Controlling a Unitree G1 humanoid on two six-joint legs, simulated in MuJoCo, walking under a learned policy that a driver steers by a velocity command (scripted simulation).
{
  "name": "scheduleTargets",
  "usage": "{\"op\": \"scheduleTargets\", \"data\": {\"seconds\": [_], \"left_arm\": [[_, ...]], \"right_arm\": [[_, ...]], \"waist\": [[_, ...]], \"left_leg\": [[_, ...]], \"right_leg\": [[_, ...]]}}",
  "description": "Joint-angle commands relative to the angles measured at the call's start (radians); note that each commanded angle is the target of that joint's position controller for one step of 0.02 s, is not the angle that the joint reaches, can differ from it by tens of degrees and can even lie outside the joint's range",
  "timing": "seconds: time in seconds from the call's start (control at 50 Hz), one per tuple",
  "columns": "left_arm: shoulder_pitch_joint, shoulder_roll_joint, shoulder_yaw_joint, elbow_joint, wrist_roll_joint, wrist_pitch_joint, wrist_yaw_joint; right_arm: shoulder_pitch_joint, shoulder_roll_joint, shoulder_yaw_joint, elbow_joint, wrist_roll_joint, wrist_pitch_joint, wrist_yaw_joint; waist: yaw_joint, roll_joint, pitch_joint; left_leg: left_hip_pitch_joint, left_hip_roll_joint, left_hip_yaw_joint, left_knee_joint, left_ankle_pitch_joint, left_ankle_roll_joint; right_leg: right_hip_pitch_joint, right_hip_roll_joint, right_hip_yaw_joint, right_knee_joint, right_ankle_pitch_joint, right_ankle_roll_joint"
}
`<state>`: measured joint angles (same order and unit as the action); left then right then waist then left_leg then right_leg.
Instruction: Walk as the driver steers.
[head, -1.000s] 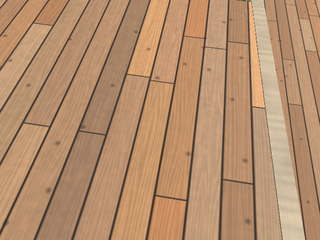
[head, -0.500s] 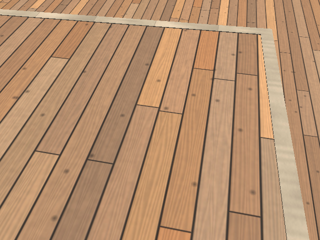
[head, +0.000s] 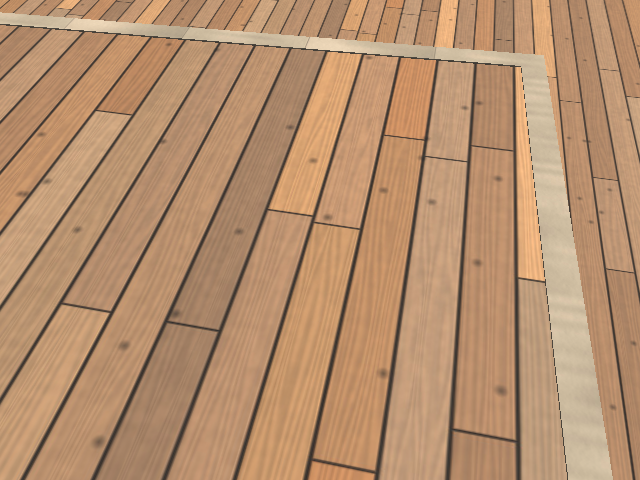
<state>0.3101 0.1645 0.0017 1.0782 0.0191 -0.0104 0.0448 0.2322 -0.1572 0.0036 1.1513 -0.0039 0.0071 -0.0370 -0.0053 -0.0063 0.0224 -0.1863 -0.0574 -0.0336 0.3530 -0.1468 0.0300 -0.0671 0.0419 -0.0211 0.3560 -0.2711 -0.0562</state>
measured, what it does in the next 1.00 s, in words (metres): stands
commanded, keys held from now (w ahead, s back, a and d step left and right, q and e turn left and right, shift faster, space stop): no key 1.00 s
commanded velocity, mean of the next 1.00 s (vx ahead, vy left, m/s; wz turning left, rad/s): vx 0.00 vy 0.00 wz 0.00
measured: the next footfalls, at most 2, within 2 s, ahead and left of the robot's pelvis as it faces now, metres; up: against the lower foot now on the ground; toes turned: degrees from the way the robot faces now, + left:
left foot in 1.62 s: +0.28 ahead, +0.12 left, +0.00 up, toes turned +4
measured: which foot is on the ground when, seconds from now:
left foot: down 0.00-1.00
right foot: down 0.00-1.00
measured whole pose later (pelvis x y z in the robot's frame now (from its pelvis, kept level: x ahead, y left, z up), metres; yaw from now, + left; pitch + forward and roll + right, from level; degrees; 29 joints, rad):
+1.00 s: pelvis +0.02 -0.03 +0.00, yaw +0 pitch +0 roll +0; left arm 0.39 0.12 -0.01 1.12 0.01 -0.02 0.06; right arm 0.28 -0.13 0.02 1.19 0.00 0.01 -0.05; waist 0.00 0.00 0.01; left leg -0.20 0.00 -0.05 0.42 -0.21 -0.02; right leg -0.04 0.09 -0.03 0.32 -0.28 -0.10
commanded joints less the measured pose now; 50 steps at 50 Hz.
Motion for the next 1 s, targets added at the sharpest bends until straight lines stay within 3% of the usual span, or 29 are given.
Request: {"op": "scheduleTargets", "data": {"seconds": [0.02, 0.4, 1.0], "left_arm": [[0.071, 0.082, 0.010, -0.006, 0.000, -0.006, 0.004], [0.118, 0.058, -0.002, 0.029, 0.000, -0.009, 0.008], [0.179, 0.037, -0.002, 0.040, -0.005, -0.008, 0.014]], "right_arm": [[0.046, -0.078, -0.010, -0.003, 0.000, -0.003, -0.004], [0.071, -0.055, 0.001, 0.028, 0.001, 0.001, -0.009], [0.119, -0.028, 0.013, 0.035, 0.002, -0.001, -0.017]], "waist": [[-0.001, -0.002, 0.029], [0.001, -0.003, 0.042], [0.010, -0.002, 0.056]], "left_leg": [[0.034, 0.128, -0.108, -0.031, 0.129, 0.019], [0.012, 0.130, -0.091, -0.006, 0.117, 0.004], [-0.045, 0.134, -0.063, 0.039, 0.078, -0.025]], "right_leg": [[-0.070, -0.146, 0.109, -0.070, 0.196, -0.016], [-0.050, -0.147, 0.111, -0.072, 0.267, -0.019], [-0.001, -0.149, 0.114, -0.076, 0.419, -0.007]]}}
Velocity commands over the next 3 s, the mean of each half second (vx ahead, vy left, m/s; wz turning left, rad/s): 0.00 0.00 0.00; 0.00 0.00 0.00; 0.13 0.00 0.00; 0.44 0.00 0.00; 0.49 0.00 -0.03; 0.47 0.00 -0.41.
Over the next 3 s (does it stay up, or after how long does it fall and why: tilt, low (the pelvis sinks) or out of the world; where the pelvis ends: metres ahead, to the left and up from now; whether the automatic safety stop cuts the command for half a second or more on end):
stays up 0.88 0.05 0.00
